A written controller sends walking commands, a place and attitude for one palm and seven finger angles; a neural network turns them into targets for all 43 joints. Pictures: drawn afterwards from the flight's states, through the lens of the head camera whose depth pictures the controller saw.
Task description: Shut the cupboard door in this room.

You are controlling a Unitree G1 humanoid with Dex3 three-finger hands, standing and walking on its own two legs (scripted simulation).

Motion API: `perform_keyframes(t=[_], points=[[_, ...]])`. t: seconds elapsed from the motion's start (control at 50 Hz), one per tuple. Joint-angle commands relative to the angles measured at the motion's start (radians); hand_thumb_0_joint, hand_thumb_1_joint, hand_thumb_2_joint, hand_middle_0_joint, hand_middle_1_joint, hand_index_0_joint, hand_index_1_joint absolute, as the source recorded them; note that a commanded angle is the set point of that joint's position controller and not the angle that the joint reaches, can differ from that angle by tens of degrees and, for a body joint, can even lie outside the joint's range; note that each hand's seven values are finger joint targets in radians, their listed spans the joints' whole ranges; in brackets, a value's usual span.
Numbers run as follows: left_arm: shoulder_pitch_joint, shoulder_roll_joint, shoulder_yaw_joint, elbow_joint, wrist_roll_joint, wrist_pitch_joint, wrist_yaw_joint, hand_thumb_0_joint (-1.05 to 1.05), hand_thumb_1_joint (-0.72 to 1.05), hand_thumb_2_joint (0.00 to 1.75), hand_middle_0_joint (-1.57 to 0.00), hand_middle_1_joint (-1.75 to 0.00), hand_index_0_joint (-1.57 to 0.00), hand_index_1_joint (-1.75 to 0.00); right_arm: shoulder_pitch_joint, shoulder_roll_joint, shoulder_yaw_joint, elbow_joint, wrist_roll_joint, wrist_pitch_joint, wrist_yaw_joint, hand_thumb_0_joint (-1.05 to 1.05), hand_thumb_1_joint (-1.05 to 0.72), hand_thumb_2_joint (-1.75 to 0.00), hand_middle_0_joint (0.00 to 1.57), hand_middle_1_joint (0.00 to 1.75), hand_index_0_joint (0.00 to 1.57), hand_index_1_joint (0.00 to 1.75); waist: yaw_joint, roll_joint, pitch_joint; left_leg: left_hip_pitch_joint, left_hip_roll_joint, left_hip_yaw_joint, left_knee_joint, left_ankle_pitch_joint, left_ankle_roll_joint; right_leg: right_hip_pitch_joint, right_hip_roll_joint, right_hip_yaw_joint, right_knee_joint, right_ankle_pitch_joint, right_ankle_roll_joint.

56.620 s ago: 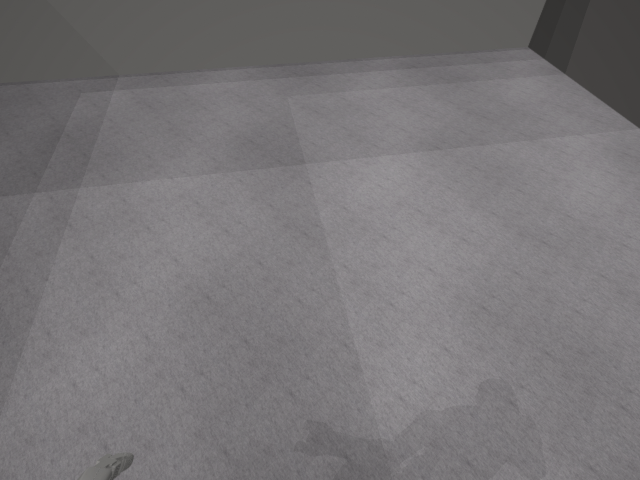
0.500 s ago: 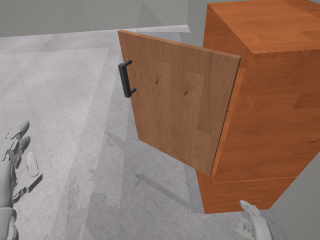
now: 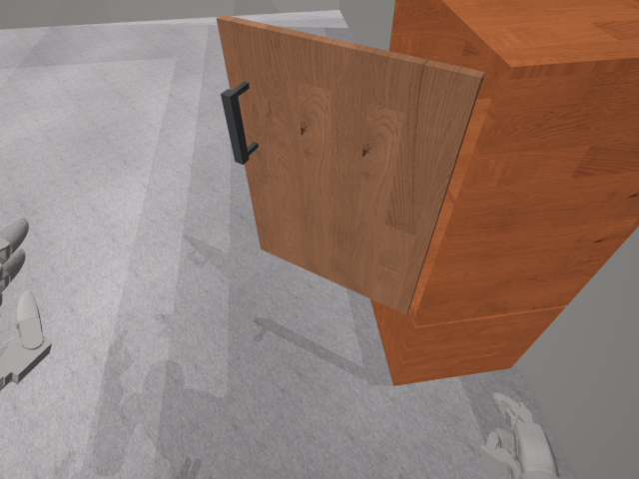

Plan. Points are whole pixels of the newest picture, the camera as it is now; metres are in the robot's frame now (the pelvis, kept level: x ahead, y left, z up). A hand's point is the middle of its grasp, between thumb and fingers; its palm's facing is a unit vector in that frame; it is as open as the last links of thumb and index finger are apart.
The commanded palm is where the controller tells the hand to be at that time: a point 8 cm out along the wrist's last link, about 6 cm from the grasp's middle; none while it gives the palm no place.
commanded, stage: step back with the hand held close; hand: left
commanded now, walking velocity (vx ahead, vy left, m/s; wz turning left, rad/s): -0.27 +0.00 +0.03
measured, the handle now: (242, 124) +0.69 +0.19 +0.07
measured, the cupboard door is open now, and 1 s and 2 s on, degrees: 53 53 53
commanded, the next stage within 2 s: stop stepping back and stand still in 0.74 s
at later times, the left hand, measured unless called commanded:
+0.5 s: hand out of the picture +0.06 +0.28 +0.17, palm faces +0.54 -0.72 -0.43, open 7.4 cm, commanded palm +0.01 +0.31 +0.18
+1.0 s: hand out of the picture -0.02 +0.27 +0.19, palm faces +0.48 -0.80 -0.37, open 7.4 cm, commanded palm -0.08 +0.31 +0.18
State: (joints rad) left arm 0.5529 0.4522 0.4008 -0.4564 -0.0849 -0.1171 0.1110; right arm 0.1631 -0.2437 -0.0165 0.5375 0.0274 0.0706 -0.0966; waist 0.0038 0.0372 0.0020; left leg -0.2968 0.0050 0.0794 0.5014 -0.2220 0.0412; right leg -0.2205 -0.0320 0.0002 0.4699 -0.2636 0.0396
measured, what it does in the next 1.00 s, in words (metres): walks backwards: right foot, then left foot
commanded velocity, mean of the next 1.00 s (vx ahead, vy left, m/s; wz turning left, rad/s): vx -0.23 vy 0.00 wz -0.06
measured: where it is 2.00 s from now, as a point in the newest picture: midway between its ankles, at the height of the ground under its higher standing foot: outside the picture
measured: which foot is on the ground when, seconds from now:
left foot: down 0.00-0.82, up 0.84-0.96, down 0.98-1.00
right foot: down 0.00-0.56, up 0.58-0.80, down 0.82-1.00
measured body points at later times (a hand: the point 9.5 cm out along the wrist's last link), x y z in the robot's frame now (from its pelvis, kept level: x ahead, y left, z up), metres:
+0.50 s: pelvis -0.10 +0.00 -0.02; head -0.10 +0.01 +0.43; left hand +0.03 +0.31 +0.19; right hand +0.08 -0.23 -0.10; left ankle +0.00 +0.10 -0.73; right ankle -0.01 -0.14 -0.74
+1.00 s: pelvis -0.22 +0.01 -0.01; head -0.24 +0.03 +0.44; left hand -0.05 +0.31 +0.21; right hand -0.04 -0.22 -0.08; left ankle -0.15 +0.10 -0.74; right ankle -0.29 -0.12 -0.73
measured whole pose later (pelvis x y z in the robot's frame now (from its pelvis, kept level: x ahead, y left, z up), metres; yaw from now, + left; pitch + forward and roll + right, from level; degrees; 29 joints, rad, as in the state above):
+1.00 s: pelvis -0.22 +0.01 -0.01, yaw +0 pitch +1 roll -1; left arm 0.46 0.43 0.41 -0.49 -0.06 -0.22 0.15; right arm 0.21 -0.19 0.02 0.65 0.02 -0.10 -0.07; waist 0.03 -0.02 -0.08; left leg -0.40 0.02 0.07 0.59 -0.20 0.03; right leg -0.19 0.02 0.03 0.62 -0.41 0.02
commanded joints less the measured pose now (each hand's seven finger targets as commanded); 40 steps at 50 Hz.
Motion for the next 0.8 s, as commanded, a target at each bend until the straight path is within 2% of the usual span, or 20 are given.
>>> perform_keyframes(t=[0.0,0.12,0.24,0.26,0.28,0.32,0.34,0.4,0.44,0.48,0.5,0.52,0.54,0.56,0.58,0.62,0.68,0.72,0.76,0.78], points=[[-0.010,0.167,0.157,-0.181,0.001,-0.075,0.035,0.00,0.90,0.90,-0.20,-0.30,-0.20,-0.30,-0.077,-0.118,-0.034,-0.165,-0.002,-0.054,-0.011,0.00,-0.90,-0.90,0.20,0.30,0.20,0.30,0.009,0.055,-0.148,-0.025,0.105,-0.115,-0.125,0.204,0.007,0.084,0.003,-0.003,0.030,0.271,-0.019],[-0.036,0.140,0.162,-0.164,0.029,-0.119,0.040,0.00,0.90,0.90,-0.20,-0.30,-0.20,-0.30,-0.071,-0.132,-0.035,-0.166,0.001,-0.097,-0.011,0.00,-0.90,-0.90,0.20,0.30,0.20,0.30,0.008,0.109,-0.075,-0.383,0.151,-0.196,-0.260,-0.370,0.058,0.244,0.041,-0.002,0.139,0.136,-0.012],[-0.109,0.131,0.156,-0.229,0.055,-0.155,0.043,0.00,0.90,0.90,-0.20,-0.30,-0.20,-0.30,-0.052,-0.138,-0.038,-0.151,-0.007,-0.146,-0.007,0.00,-0.90,-0.90,0.20,0.30,0.20,0.30,0.006,0.132,-0.071,-0.503,0.170,-0.218,-0.249,-0.549,0.072,0.268,0.059,0.005,0.207,0.014,-0.017],[-0.107,0.172,0.195,-0.229,0.061,-0.161,0.045,0.00,0.90,0.90,-0.20,-0.30,-0.20,-0.30,-0.055,-0.143,-0.041,-0.144,-0.013,-0.155,-0.008,0.00,-0.90,-0.90,0.20,0.30,0.20,0.30,0.010,0.121,-0.076,-0.509,0.168,-0.228,-0.247,-0.563,0.074,0.269,0.065,0.014,0.202,-0.008,-0.019],[-0.114,0.132,0.160,-0.241,0.059,-0.167,0.043,0.00,0.90,0.90,-0.20,-0.30,-0.20,-0.30,-0.051,-0.129,-0.037,-0.145,-0.011,-0.159,-0.007,0.00,-0.90,-0.90,0.20,0.30,0.20,0.30,0.006,0.117,-0.073,-0.505,0.159,-0.218,-0.228,-0.562,0.068,0.248,0.059,0.018,0.198,-0.027,-0.026],[-0.107,0.148,0.172,-0.248,0.056,-0.174,0.048,0.00,0.90,0.90,-0.20,-0.30,-0.20,-0.30,-0.044,-0.121,-0.040,-0.139,-0.013,-0.171,-0.004,0.00,-0.90,-0.90,0.20,0.30,0.20,0.30,0.003,0.088,-0.061,-0.438,0.116,-0.180,-0.136,-0.528,0.050,0.131,0.032,0.090,0.118,-0.102,-0.052],[-0.098,0.152,0.175,-0.250,0.053,-0.179,0.050,0.00,0.90,0.90,-0.20,-0.30,-0.20,-0.30,-0.031,-0.109,-0.041,-0.130,-0.017,-0.176,-0.002,0.00,-0.90,-0.90,0.20,0.30,0.20,0.30,0.001,0.017,-0.055,-0.369,0.077,-0.149,-0.055,-0.477,0.029,0.032,-0.004,0.153,0.030,-0.165,-0.074],[-0.110,0.170,0.160,-0.267,0.041,-0.191,0.065,0.00,0.90,0.90,-0.20,-0.30,-0.20,-0.30,-0.009,-0.080,-0.033,-0.079,-0.027,-0.175,0.013,0.00,-0.90,-0.90,0.20,0.30,0.20,0.30,-0.018,-0.145,-0.049,-0.040,0.001,-0.073,0.268,-0.239,-0.044,-0.352,-0.195,0.349,-0.197,-0.319,-0.168],[-0.136,0.171,0.149,-0.244,0.040,-0.183,0.077,0.00,0.90,0.90,-0.20,-0.30,-0.20,-0.30,-0.005,-0.072,-0.029,-0.060,-0.031,-0.170,0.017,0.00,-0.90,-0.90,0.20,0.30,0.20,0.30,-0.026,-0.205,-0.066,0.026,0.000,-0.067,0.304,-0.175,-0.043,-0.389,-0.217,0.306,-0.199,-0.242,-0.160],[-0.171,0.162,0.140,-0.236,0.036,-0.182,0.081,0.00,0.90,0.90,-0.20,-0.30,-0.20,-0.30,0.001,-0.082,-0.030,-0.056,-0.028,-0.174,0.009,0.00,-0.90,-0.90,0.20,0.30,0.20,0.30,-0.036,-0.147,-0.050,0.033,0.026,-0.109,0.136,-0.173,-0.022,-0.379,-0.141,0.210,-0.125,-0.180,-0.110],[-0.190,0.161,0.136,-0.240,0.035,-0.186,0.080,0.00,0.90,0.90,-0.20,-0.30,-0.20,-0.30,-0.010,-0.096,-0.028,-0.065,-0.024,-0.179,0.001,0.00,-0.90,-0.90,0.20,0.30,0.20,0.30,-0.035,-0.050,-0.018,-0.025,0.064,-0.168,0.000,-0.245,-0.001,-0.363,-0.062,0.147,-0.050,-0.218,-0.071],[-0.190,0.158,0.146,-0.228,0.036,-0.195,0.080,0.00,0.90,0.90,-0.20,-0.30,-0.20,-0.30,-0.023,-0.113,-0.030,-0.075,-0.021,-0.191,-0.010,0.00,-0.90,-0.90,0.20,0.30,0.20,0.30,-0.027,0.073,0.003,-0.176,0.144,-0.265,-0.154,-0.374,0.032,-0.251,0.021,0.082,0.091,-0.196,-0.036],[-0.176,0.151,0.171,-0.210,0.045,-0.204,0.080,0.00,0.90,0.90,-0.20,-0.30,-0.20,-0.30,-0.044,-0.126,-0.033,-0.079,-0.017,-0.206,-0.015,0.00,-0.90,-0.90,0.20,0.30,0.20,0.30,-0.015,0.243,-0.033,-0.391,0.280,-0.406,-0.334,-0.603,0.088,-0.028,0.106,0.010,0.360,-0.127,-0.008],[-0.177,0.174,0.200,-0.195,0.056,-0.206,0.078,0.00,0.90,0.90,-0.20,-0.30,-0.20,-0.30,-0.063,-0.121,-0.037,-0.080,-0.028,-0.214,-0.017,0.00,-0.90,-0.90,0.20,0.30,0.20,0.30,-0.001,0.311,-0.059,-0.520,0.358,-0.487,-0.423,-0.642,0.126,0.094,0.140,0.010,0.587,-0.130,-0.004],[-0.176,0.178,0.211,-0.207,0.049,-0.207,0.072,0.00,0.90,0.90,-0.20,-0.30,-0.20,-0.30,-0.046,-0.100,-0.046,-0.068,-0.033,-0.217,-0.009,0.00,-0.90,-0.90,0.20,0.30,0.20,0.30,-0.004,0.240,-0.102,-0.474,0.369,-0.451,-0.407,-0.542,0.127,0.072,0.132,0.032,0.697,-0.170,-0.010],[-0.140,0.179,0.217,-0.233,0.031,-0.222,0.061,0.00,0.90,0.90,-0.20,-0.30,-0.20,-0.30,-0.060,-0.112,-0.069,-0.060,-0.026,-0.231,0.016,0.00,-0.90,-0.90,0.20,0.30,0.20,0.30,0.008,0.136,-0.160,-0.283,0.333,-0.316,-0.305,-0.383,0.092,-0.025,0.128,0.015,0.650,-0.231,-0.024],[-0.003,0.133,0.174,-0.233,0.002,-0.204,0.051,0.00,0.90,0.90,-0.20,-0.30,-0.20,-0.30,-0.080,-0.088,-0.060,-0.075,-0.013,-0.238,0.043,0.00,-0.90,-0.90,0.20,0.30,0.20,0.30,0.020,0.214,-0.175,-0.203,0.277,-0.165,-0.303,-0.351,0.014,-0.001,0.122,-0.077,0.417,-0.285,-0.041],[-0.021,0.152,0.175,-0.272,-0.014,-0.205,0.047,0.00,0.90,0.90,-0.20,-0.30,-0.20,-0.30,-0.075,-0.083,-0.045,-0.061,-0.017,-0.246,0.047,0.00,-0.90,-0.90,0.20,0.30,0.20,0.30,0.014,0.243,-0.168,-0.144,0.271,-0.140,-0.319,-0.346,-0.030,0.015,0.121,-0.092,0.197,-0.309,-0.053],[-0.068,0.168,0.172,-0.293,-0.009,-0.216,0.045,0.00,0.90,0.90,-0.20,-0.30,-0.20,-0.30,-0.040,-0.074,-0.043,-0.028,-0.028,-0.242,0.048,0.00,-0.90,-0.90,0.20,0.30,0.20,0.30,0.000,0.153,-0.156,-0.027,0.224,-0.086,-0.196,-0.267,-0.078,-0.052,0.044,-0.012,-0.074,-0.262,-0.070],[-0.112,0.169,0.158,-0.311,-0.006,-0.227,0.045,0.00,0.90,0.90,-0.20,-0.30,-0.20,-0.30,-0.039,-0.056,-0.037,-0.019,-0.031,-0.242,0.048,0.00,-0.90,-0.90,0.20,0.30,0.20,0.30,-0.002,0.032,-0.146,0.054,0.170,-0.038,-0.025,-0.149,-0.105,-0.155,-0.049,0.143,-0.213,-0.236,-0.111]])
